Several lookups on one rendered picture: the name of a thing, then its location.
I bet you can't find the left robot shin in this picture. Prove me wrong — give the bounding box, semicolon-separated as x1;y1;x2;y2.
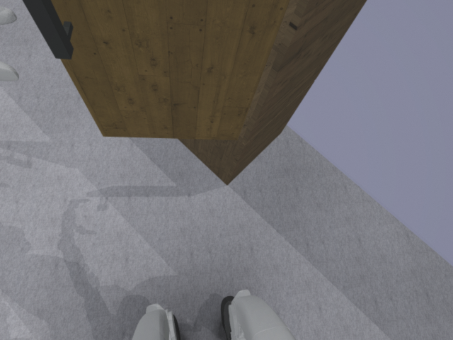
146;304;166;313

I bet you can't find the robot left hand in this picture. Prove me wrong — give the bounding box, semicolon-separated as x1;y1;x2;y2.
0;6;19;81

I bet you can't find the cupboard door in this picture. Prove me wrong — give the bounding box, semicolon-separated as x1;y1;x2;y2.
51;0;290;140

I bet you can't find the robot shin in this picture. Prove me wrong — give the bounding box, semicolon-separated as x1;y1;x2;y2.
146;304;166;313
229;290;251;340

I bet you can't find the handle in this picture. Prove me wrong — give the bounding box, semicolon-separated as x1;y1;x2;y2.
23;0;74;60

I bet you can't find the right robot shin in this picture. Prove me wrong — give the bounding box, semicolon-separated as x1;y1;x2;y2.
229;290;251;340

